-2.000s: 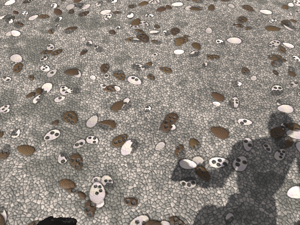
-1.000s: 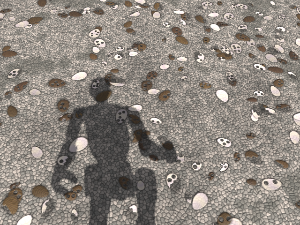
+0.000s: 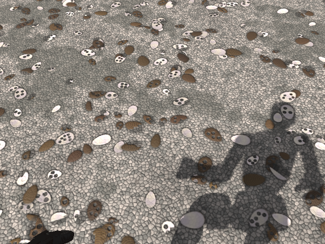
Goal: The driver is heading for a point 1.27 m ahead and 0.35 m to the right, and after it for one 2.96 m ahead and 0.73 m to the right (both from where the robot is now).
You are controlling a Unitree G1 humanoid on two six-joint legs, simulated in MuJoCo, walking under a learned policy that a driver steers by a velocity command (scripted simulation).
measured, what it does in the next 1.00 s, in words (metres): walks ahead, turning right: left foot, then right foot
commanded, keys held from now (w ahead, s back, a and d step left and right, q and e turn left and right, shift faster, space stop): q+shift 0.04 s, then shift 0.04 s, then e+shift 0.16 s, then w+e+shift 0.76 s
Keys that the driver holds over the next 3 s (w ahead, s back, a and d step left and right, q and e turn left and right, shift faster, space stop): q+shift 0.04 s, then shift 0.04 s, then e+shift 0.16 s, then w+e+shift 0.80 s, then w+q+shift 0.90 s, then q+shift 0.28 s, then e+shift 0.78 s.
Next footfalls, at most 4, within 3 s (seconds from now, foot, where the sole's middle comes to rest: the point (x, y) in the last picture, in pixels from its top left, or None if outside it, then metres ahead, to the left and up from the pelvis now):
0.22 left None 0.04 0.17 -0.78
0.78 right None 0.34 -0.17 -0.78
1.26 left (245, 161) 0.82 -0.34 -0.78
1.68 right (308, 113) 1.09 -0.71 -0.78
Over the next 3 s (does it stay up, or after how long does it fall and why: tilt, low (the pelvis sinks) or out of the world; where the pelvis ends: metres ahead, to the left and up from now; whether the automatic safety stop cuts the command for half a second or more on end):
stays up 1.62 -0.62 0.00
